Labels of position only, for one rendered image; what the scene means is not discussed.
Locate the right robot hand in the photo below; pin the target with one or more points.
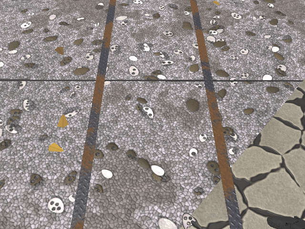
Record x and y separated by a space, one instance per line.
279 222

